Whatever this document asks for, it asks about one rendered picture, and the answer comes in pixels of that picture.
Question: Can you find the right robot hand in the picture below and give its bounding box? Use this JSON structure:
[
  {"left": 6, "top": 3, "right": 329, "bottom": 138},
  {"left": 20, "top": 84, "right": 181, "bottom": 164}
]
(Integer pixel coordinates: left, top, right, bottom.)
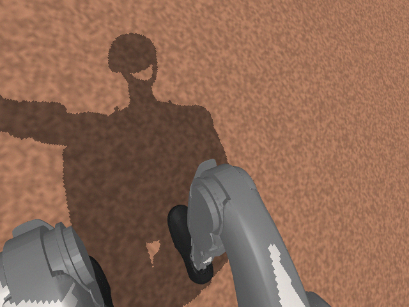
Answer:
[{"left": 305, "top": 291, "right": 331, "bottom": 307}]

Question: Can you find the right robot foot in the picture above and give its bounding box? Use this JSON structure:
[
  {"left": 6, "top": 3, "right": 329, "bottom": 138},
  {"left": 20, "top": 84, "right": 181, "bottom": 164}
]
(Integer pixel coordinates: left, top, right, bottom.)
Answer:
[{"left": 167, "top": 205, "right": 213, "bottom": 285}]

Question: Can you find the left robot foot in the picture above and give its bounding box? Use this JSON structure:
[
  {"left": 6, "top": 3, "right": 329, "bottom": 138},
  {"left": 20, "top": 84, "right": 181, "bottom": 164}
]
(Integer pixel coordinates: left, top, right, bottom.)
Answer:
[{"left": 89, "top": 256, "right": 114, "bottom": 307}]

